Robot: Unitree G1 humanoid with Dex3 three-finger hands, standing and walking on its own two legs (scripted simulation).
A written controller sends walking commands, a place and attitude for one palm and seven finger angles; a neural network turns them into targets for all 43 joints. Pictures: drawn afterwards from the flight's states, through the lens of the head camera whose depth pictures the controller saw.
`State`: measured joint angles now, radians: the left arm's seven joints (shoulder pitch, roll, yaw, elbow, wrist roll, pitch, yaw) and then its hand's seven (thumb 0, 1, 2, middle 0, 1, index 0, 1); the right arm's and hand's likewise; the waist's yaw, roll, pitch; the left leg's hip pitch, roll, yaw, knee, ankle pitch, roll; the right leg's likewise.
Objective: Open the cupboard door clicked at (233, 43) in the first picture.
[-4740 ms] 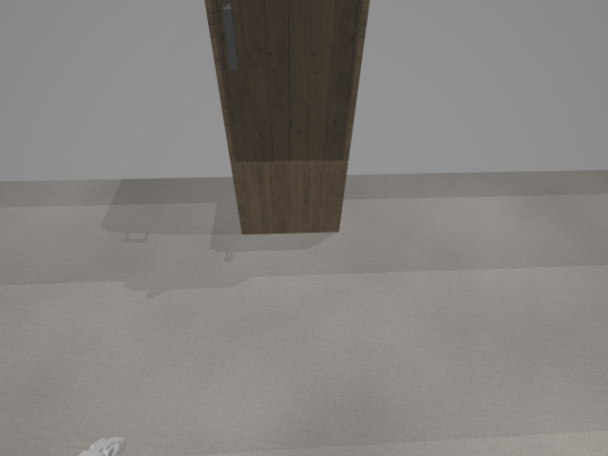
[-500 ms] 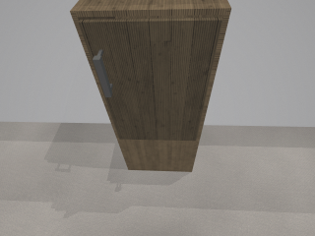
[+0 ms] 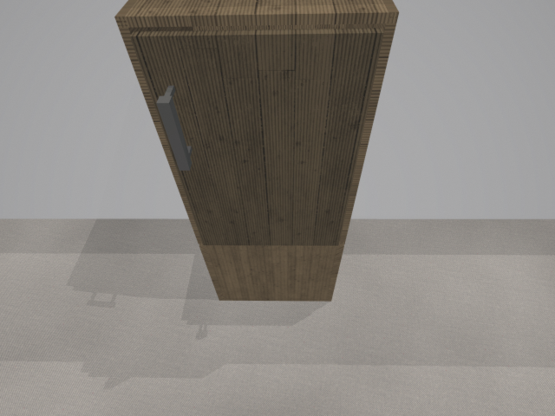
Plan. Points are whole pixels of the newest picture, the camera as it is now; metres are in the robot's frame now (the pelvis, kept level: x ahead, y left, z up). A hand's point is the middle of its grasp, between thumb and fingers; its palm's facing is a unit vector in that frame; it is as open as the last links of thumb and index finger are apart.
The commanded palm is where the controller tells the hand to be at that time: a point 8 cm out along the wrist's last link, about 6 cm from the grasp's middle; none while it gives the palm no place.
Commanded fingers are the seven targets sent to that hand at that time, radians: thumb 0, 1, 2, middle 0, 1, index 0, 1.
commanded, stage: look again from close up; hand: left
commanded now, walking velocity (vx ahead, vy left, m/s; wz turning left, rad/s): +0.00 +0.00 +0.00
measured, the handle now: (178, 129) +0.58 +0.21 +0.09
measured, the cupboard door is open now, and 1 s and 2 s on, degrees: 0 0 0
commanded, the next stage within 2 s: shuffle to correct the standing spot in 0.50 s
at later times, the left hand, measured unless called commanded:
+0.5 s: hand out of the picture +0.01 +0.18 -0.17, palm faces +0.06 -0.98 -0.18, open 7.3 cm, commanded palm none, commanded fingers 0.00 0.90 0.90 -0.20 -0.30 -0.20 -0.30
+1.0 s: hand out of the picture -0.05 +0.19 -0.18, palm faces +0.03 -0.99 -0.15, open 7.4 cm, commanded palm none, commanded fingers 0.00 0.90 0.90 -0.20 -0.30 -0.20 -0.30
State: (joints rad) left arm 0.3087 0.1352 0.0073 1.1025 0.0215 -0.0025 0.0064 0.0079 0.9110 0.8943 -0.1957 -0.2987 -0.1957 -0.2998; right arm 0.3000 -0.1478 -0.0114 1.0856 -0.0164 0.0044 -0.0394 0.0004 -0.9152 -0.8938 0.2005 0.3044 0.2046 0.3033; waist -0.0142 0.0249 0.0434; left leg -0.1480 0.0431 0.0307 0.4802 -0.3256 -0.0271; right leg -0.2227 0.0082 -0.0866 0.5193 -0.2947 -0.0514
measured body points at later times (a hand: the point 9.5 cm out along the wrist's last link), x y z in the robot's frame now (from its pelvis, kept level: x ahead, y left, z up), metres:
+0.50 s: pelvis -0.01 +0.01 +0.00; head -0.03 +0.02 +0.45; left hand +0.00 +0.24 -0.16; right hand +0.03 -0.22 -0.15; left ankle -0.03 +0.12 -0.74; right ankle -0.01 -0.08 -0.74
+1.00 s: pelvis +0.00 +0.03 +0.00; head -0.01 +0.03 +0.45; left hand -0.05 +0.24 -0.16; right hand -0.07 -0.18 -0.16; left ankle -0.03 +0.12 -0.74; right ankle -0.01 -0.08 -0.74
